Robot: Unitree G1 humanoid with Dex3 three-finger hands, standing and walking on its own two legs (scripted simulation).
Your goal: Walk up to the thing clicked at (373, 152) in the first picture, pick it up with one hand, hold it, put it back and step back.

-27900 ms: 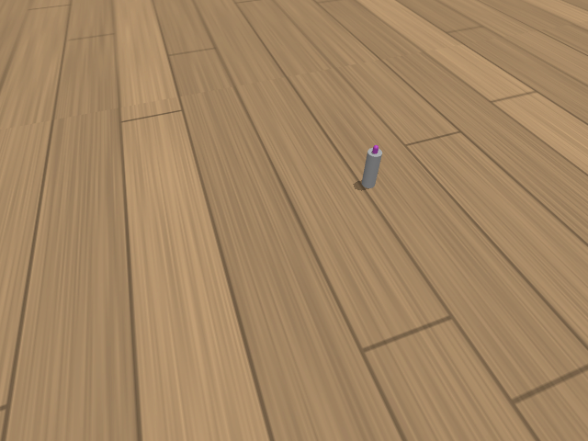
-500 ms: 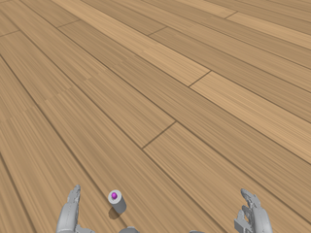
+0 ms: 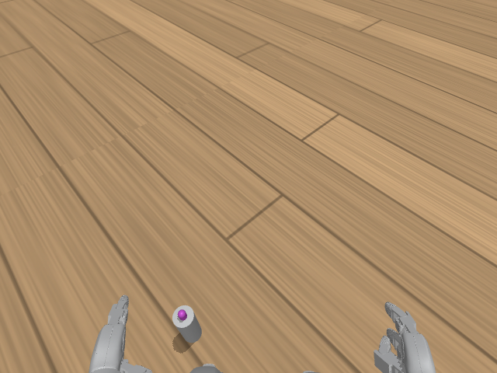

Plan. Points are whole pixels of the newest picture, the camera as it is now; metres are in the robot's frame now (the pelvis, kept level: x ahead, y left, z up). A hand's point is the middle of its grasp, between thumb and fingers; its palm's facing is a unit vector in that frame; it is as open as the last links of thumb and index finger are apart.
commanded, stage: home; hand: left
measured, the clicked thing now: (187, 323) +0.35 +0.23 -0.60
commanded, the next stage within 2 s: stand in 0.44 s
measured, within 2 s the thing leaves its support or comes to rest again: neither
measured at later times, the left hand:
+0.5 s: hand (145, 354) +0.17 +0.18 -0.06, palm faces +0.11 -0.95 -0.28, open 17.7 cm
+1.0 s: hand out of the picture +0.11 +0.24 -0.11, palm faces -0.02 -0.94 -0.34, open 9.3 cm
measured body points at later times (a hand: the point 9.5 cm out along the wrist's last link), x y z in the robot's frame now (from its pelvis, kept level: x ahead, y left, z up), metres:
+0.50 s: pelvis +0.00 +0.00 +0.00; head +0.02 +0.01 +0.45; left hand +0.16 +0.23 -0.04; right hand +0.16 -0.24 -0.07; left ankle +0.01 +0.13 -0.69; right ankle +0.00 -0.13 -0.69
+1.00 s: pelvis -0.01 +0.00 +0.02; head +0.00 +0.01 +0.47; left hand +0.11 +0.28 -0.08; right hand +0.10 -0.28 -0.09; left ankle +0.01 +0.13 -0.69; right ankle +0.00 -0.13 -0.69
